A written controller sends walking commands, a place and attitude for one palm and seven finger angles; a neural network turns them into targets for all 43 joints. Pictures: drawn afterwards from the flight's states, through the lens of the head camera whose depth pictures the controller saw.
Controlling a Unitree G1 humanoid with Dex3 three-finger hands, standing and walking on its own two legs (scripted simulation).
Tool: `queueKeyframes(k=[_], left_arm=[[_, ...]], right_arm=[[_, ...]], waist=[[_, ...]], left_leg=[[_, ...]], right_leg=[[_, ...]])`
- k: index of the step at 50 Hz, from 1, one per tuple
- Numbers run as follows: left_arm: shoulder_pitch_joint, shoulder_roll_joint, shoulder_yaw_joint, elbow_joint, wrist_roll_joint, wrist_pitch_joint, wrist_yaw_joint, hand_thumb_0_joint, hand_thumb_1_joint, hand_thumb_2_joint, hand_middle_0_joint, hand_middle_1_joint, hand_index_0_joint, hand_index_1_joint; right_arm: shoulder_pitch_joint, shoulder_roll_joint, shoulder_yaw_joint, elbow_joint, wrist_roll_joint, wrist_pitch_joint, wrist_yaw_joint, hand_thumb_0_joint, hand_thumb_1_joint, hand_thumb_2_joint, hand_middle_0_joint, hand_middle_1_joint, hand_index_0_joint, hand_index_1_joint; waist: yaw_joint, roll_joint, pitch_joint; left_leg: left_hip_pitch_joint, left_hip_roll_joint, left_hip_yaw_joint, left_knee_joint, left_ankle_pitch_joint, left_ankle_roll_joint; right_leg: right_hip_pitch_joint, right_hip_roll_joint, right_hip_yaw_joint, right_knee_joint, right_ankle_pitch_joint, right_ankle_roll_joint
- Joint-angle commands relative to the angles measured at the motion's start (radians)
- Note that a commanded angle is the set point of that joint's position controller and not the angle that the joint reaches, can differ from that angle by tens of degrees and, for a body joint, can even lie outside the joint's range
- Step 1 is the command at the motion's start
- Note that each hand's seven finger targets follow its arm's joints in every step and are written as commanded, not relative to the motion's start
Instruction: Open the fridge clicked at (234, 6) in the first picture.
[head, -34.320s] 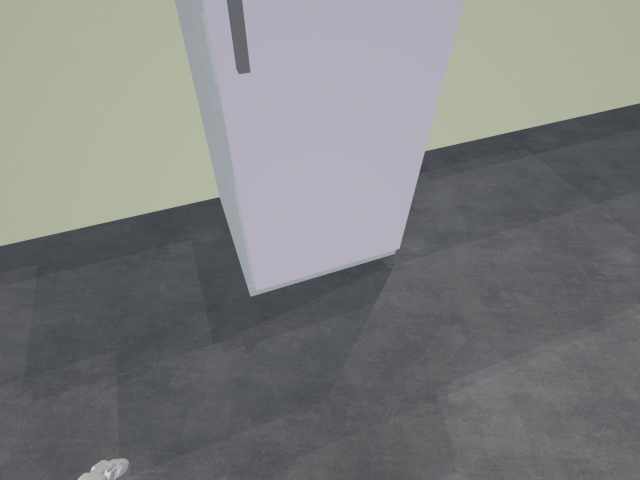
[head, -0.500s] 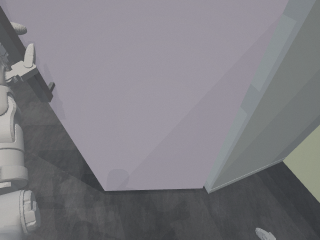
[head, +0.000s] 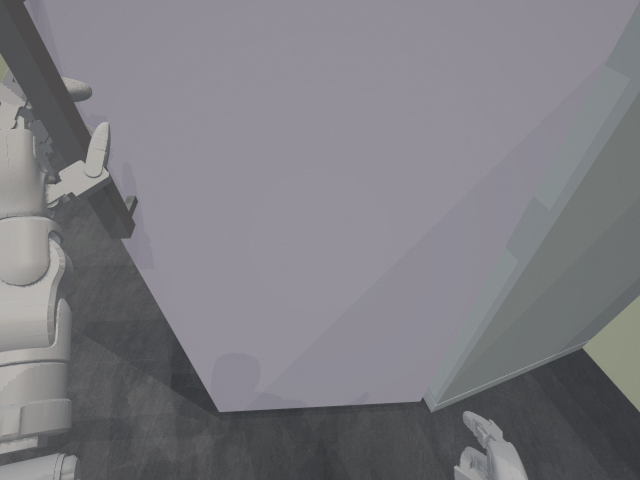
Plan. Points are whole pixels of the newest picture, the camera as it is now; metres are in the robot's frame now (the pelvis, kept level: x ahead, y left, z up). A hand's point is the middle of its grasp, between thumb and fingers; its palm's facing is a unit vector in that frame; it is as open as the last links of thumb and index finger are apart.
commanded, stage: loosen the grip on the handle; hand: left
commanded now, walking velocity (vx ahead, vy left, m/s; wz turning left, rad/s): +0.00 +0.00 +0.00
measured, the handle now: (82, 130) +0.39 +0.27 +0.26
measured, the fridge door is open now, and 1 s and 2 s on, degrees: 72 68 68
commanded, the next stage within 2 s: slip the hand off the handle in 0.66 s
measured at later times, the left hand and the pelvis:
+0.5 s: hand (82, 150) +0.37 +0.26 +0.25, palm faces +0.42 -0.87 -0.27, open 13.1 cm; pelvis +0.01 -0.04 +0.00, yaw +2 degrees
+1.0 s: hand (22, 142) +0.37 +0.32 +0.26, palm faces +0.49 -0.84 -0.24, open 14.7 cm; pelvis +0.03 -0.02 +0.00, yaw +4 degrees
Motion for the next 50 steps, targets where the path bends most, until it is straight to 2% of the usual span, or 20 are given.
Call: queueKeyframes(k=[1, 3, 4, 5, 6, 7, 8, 11, 13, 16, 18, 22, 23, 24, 25, 30, 36, 40, 47, 50], left_arm=[[-0.246, 0.238, 0.097, -0.120, -0.005, -0.050, 0.020, 0.000, 0.900, 0.900, -0.450, -1.400, -0.450, -1.400], [-0.269, 0.217, 0.073, -0.108, -0.003, -0.053, 0.019, 0.000, 0.900, 0.900, -0.450, -1.400, -0.450, -1.400], [-1.174, 0.845, 0.478, -0.219, 0.119, -0.097, 0.083, 0.000, 0.900, 0.900, -0.450, -1.400, -0.450, -1.400], [-0.835, 0.359, 0.176, 0.177, 0.157, -0.004, -0.012, 0.000, 0.779, 0.842, -0.450, -1.400, -0.450, -1.400], [-0.680, 0.332, 0.197, 0.077, 0.079, -0.024, -0.025, 0.000, 0.658, 0.783, -0.450, -1.400, -0.450, -1.400], [-0.647, 0.361, 0.232, -0.001, 0.061, -0.029, -0.042, 0.000, 0.538, 0.725, -0.450, -1.400, -0.450, -1.400], [-0.682, 0.378, 0.236, -0.007, 0.067, -0.035, -0.062, 0.000, 0.417, 0.667, -0.450, -1.400, -0.450, -1.400], [-0.628, 0.286, 0.144, 0.044, 0.052, -0.059, -0.093, 0.000, 0.054, 0.492, -0.450, -1.400, -0.450, -1.400], [-0.557, 0.312, 0.149, 0.058, 0.069, -0.077, -0.098, 0.000, -0.188, 0.375, -0.450, -1.400, -0.450, -1.400], [-0.477, 0.362, 0.193, 0.032, 0.066, -0.098, -0.098, 0.000, -0.550, 0.200, -0.423, -1.367, -0.423, -1.367], [-0.455, 0.362, 0.201, 0.036, 0.041, -0.109, -0.114, 0.000, -0.550, 0.200, -0.397, -1.333, -0.397, -1.333], [-0.391, 0.383, 0.253, 0.018, -0.029, -0.110, -0.158, 0.000, -0.550, 0.200, -0.343, -1.267, -0.343, -1.267], [-0.400, 0.362, 0.234, 0.018, -0.041, -0.101, -0.170, 0.000, -0.550, 0.200, -0.330, -1.250, -0.330, -1.250], [-0.640, 0.468, 0.263, -0.017, -0.036, -0.110, -0.165, 0.000, -0.550, 0.200, -0.317, -1.233, -0.317, -1.233], [-0.666, 0.479, 0.273, 0.000, -0.028, -0.101, -0.164, 0.000, -0.550, 0.200, -0.303, -1.217, -0.303, -1.217], [-0.486, 0.405, 0.249, -0.018, -0.041, -0.035, -0.172, 0.000, -0.550, 0.200, -0.250, -1.150, -0.250, -1.150], [-0.369, 0.421, 0.306, -0.119, -0.062, -0.005, -0.174, 0.000, -0.550, 0.200, -0.250, -1.150, -0.250, -1.150], [-0.532, 0.447, 0.285, -0.030, -0.042, -0.007, -0.168, 0.000, -0.550, 0.200, -0.250, -1.150, -0.250, -1.150], [-0.565, 0.379, 0.170, -0.037, -0.013, -0.010, -0.201, 0.000, -0.550, 0.200, -0.250, -1.150, -0.250, -1.150], [-0.588, 0.393, 0.177, -0.046, -0.017, -0.034, -0.201, 0.000, -0.550, 0.200, -0.250, -1.150, -0.250, -1.150]], right_arm=[[-0.059, -0.170, -0.064, -0.122, 0.002, -0.035, -0.022, 0.000, -0.900, -0.900, 0.200, 0.300, 0.200, 0.300], [-0.064, -0.167, -0.063, -0.120, 0.003, -0.033, -0.023, 0.000, -0.900, -0.900, 0.200, 0.300, 0.200, 0.300], [0.002, -0.160, -0.046, -0.149, 0.016, -0.081, -0.010, 0.000, -0.900, -0.900, 0.200, 0.300, 0.200, 0.300], [0.087, -0.145, -0.114, -0.064, -0.083, -0.123, 0.013, 0.000, -0.900, -0.900, 0.200, 0.300, 0.200, 0.300], [0.099, -0.160, -0.116, -0.074, -0.054, -0.136, 0.026, 0.000, -0.900, -0.900, 0.200, 0.300, 0.200, 0.300], [0.083, -0.183, -0.109, -0.096, -0.060, -0.143, 0.029, 0.000, -0.900, -0.900, 0.200, 0.300, 0.200, 0.300], [0.060, -0.171, -0.106, -0.086, -0.069, -0.146, 0.018, 0.000, -0.900, -0.900, 0.200, 0.300, 0.200, 0.300], [0.030, -0.155, -0.085, -0.073, -0.062, -0.152, 0.022, 0.000, -0.900, -0.900, 0.200, 0.300, 0.200, 0.300], [0.020, -0.166, -0.088, -0.083, -0.057, -0.145, 0.024, 0.000, -0.900, -0.900, 0.200, 0.300, 0.200, 0.300], [0.021, -0.179, -0.098, -0.106, -0.056, -0.129, 0.024, 0.000, -0.900, -0.900, 0.200, 0.300, 0.200, 0.300], [0.020, -0.188, -0.105, -0.104, -0.053, -0.112, 0.022, 0.000, -0.900, -0.900, 0.200, 0.300, 0.200, 0.300], [0.023, -0.200, -0.121, -0.094, -0.039, -0.081, 0.007, 0.000, -0.900, -0.900, 0.200, 0.300, 0.200, 0.300], [0.019, -0.199, -0.120, -0.089, -0.032, -0.074, 0.003, 0.000, -0.900, -0.900, 0.200, 0.300, 0.200, 0.300], [0.026, -0.210, -0.116, -0.063, -0.029, -0.077, -0.006, 0.000, -0.900, -0.900, 0.200, 0.300, 0.200, 0.300], [0.047, -0.203, -0.127, -0.048, -0.035, -0.074, -0.012, 0.000, -0.900, -0.900, 0.200, 0.300, 0.200, 0.300], [0.060, -0.198, -0.123, -0.051, -0.028, -0.061, -0.018, 0.000, -0.900, -0.900, 0.200, 0.300, 0.200, 0.300], [0.034, -0.197, -0.119, -0.088, -0.024, -0.047, -0.019, 0.000, -0.900, -0.900, 0.200, 0.300, 0.200, 0.300], [0.055, -0.203, -0.112, -0.064, -0.026, -0.043, -0.034, 0.000, -0.900, -0.900, 0.200, 0.300, 0.200, 0.300], [0.035, -0.192, -0.102, -0.091, -0.017, -0.037, -0.037, 0.000, -0.900, -0.900, 0.200, 0.300, 0.200, 0.300], [0.044, -0.199, -0.102, -0.087, -0.019, -0.041, -0.046, 0.000, -0.900, -0.900, 0.200, 0.300, 0.200, 0.300]], waist=[[0.024, -0.038, -0.218], [0.023, -0.029, -0.207], [0.014, 0.172, -0.043], [-0.006, 0.039, -0.257], [-0.012, -0.078, -0.259], [0.012, -0.076, -0.374], [0.027, -0.035, -0.385], [0.044, 0.111, -0.229], [0.049, 0.151, -0.131], [0.051, 0.060, -0.139], [0.039, -0.038, -0.129], [0.043, -0.103, -0.183], [0.033, -0.095, -0.170], [-0.003, -0.049, -0.185], [0.000, -0.006, -0.227], [0.025, 0.039, -0.308], [0.045, -0.054, -0.350], [0.001, -0.058, -0.273], [-0.001, 0.138, -0.296], [-0.008, 0.118, -0.305]], left_leg=[[0.130, 0.064, -0.076, -0.068, 0.260, 0.008], [0.126, 0.057, -0.077, -0.079, 0.216, 0.008], [0.060, 0.013, -0.019, -0.168, -0.089, -0.011], [0.139, -0.014, -0.050, -0.158, 0.222, -0.036], [0.172, 0.019, -0.085, -0.165, 0.332, -0.038], [0.225, 0.007, -0.064, -0.149, 0.345, -0.024], [0.242, -0.013, -0.055, -0.146, 0.291, -0.013], [0.169, -0.023, -0.041, -0.176, 0.075, -0.012], [0.093, -0.031, -0.030, -0.186, -0.046, -0.005], [0.067, -0.035, -0.014, -0.153, -0.010, 0.012], [0.044, -0.037, -0.014, -0.134, -0.027, 0.018], [0.047, -0.039, -0.019, -0.089, 0.035, 0.019], [0.041, -0.040, -0.021, -0.078, 0.037, 0.017], [0.058, -0.039, -0.021, -0.074, 0.046, 0.020], [0.070, -0.039, -0.026, -0.068, 0.080, 0.018], [0.085, -0.059, -0.030, -0.017, 0.290, 0.007], [0.085, -0.064, -0.030, 0.015, 0.385, 0.007], [0.080, -0.052, -0.030, 0.012, 0.353, 0.012], [0.140, -0.049, -0.043, 0.014, 0.367, 0.003], [0.151, -0.044, -0.065, 0.008, 0.341, 0.004]], right_leg=[[0.037, -0.035, -0.006, -0.064, 0.239, -0.018], [0.024, -0.033, -0.007, -0.083, 0.179, -0.017], [0.014, -0.029, -0.040, -0.075, -0.184, -0.020], [0.055, 0.034, -0.116, -0.004, 0.107, -0.102], [0.058, 0.076, -0.127, -0.053, 0.164, -0.079], [0.102, 0.073, -0.097, -0.053, 0.196, -0.071], [0.113, 0.073, -0.082, -0.069, 0.163, -0.070], [0.081, 0.057, -0.068, -0.115, 0.013, -0.081], [0.070, 0.041, -0.051, -0.136, -0.072, -0.084], [0.084, 0.030, -0.037, -0.140, -0.090, -0.074], [0.071, 0.023, -0.026, -0.147, -0.130, -0.058], [0.099, 0.005, 0.002, -0.125, -0.030, -0.038], [0.085, -0.001, 0.007, -0.120, -0.006, -0.031], [0.070, 0.005, 0.010, -0.130, -0.011, -0.032], [0.097, 0.005, 0.017, -0.124, 0.045, -0.032], [0.173, -0.014, -0.005, -0.002, 0.506, -0.023], [0.210, -0.006, -0.036, 0.063, 0.703, -0.004], [0.090, 0.024, -0.054, 0.026, 0.499, -0.017], [0.037, 0.047, -0.071, 0.009, 0.334, -0.054], [0.015, 0.056, -0.081, 0.000, 0.266, -0.059]])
